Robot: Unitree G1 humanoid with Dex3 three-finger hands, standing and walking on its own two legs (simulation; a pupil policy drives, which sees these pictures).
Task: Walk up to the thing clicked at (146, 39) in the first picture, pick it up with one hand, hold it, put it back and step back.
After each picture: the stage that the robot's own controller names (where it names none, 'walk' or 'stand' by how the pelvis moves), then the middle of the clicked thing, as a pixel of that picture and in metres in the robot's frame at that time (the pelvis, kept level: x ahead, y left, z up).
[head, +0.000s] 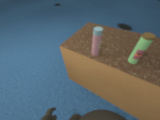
stand; (139, 49) +0.56 -0.31 +0.09
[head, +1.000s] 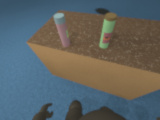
sink last; (106, 33) +0.62 -0.03 +0.12
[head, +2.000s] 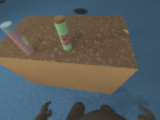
stand; (64, 35) +0.55 +0.26 +0.13
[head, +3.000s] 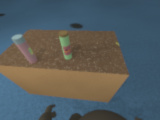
stand; (66, 46) +0.56 +0.26 +0.09
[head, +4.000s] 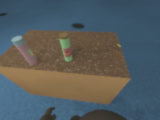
stand; (66, 48) +0.54 +0.25 +0.08
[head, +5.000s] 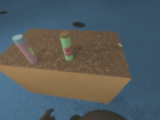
stand; (67, 47) +0.54 +0.25 +0.08
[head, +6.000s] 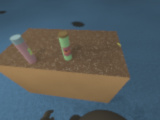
stand; (65, 47) +0.54 +0.26 +0.08
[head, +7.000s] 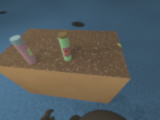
stand; (65, 47) +0.54 +0.26 +0.08
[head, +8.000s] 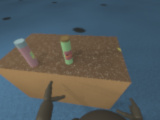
rise first; (67, 51) +0.52 +0.26 +0.08
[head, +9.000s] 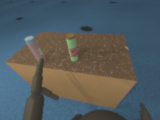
go down; (72, 48) +0.55 +0.25 +0.09
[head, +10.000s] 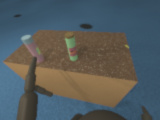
go down; (71, 47) +0.54 +0.25 +0.09
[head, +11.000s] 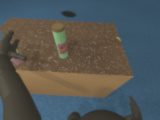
go down; (61, 43) +0.51 +0.23 +0.11
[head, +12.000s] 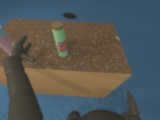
close in; (60, 41) +0.53 +0.23 +0.12
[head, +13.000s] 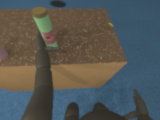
close; (47, 32) +0.55 +0.26 +0.15
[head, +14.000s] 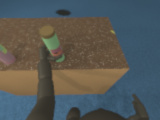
lift; (54, 47) +0.45 +0.23 +0.15
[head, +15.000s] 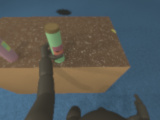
lift; (56, 46) +0.46 +0.22 +0.15
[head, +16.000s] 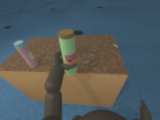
lift; (69, 54) +0.33 +0.15 +0.25
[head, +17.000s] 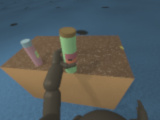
hold; (69, 53) +0.32 +0.15 +0.25
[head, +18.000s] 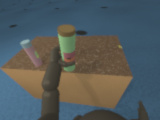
hold; (68, 52) +0.31 +0.15 +0.27
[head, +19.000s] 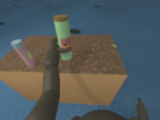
crouch; (64, 40) +0.42 +0.19 +0.27
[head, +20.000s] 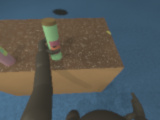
lower; (53, 41) +0.49 +0.22 +0.15
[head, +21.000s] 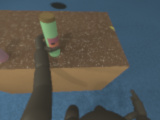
lower; (51, 38) +0.50 +0.23 +0.15
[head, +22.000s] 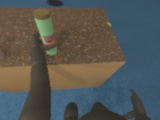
lower; (47, 35) +0.51 +0.24 +0.15
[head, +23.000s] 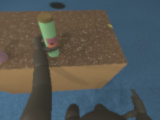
lower; (50, 38) +0.50 +0.23 +0.15
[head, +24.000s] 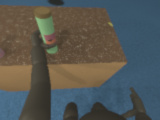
rest; (48, 34) +0.51 +0.24 +0.16
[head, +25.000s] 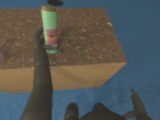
withdraw; (50, 31) +0.54 +0.23 +0.15
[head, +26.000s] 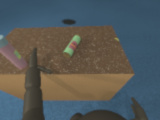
sink last; (72, 45) +0.62 +0.19 +0.04
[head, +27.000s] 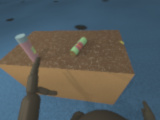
stand; (79, 45) +0.67 +0.21 +0.03
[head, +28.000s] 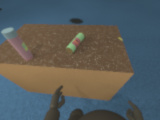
stand; (76, 42) +0.66 +0.20 +0.04
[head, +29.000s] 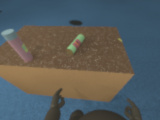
stand; (76, 43) +0.65 +0.18 +0.05
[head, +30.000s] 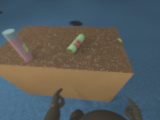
stand; (76, 43) +0.66 +0.18 +0.05
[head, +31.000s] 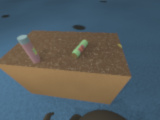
stand; (80, 48) +0.67 +0.17 +0.00
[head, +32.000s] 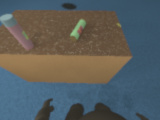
walk; (78, 29) +0.74 +0.16 +0.01
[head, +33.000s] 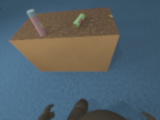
walk; (79, 20) +1.02 +0.25 +0.01
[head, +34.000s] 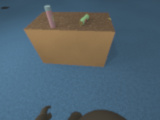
stand; (84, 19) +1.27 +0.20 +0.01
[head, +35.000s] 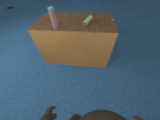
stand; (87, 20) +1.26 +0.15 -0.01
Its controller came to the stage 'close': yes
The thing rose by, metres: 0.21
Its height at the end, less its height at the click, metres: -0.09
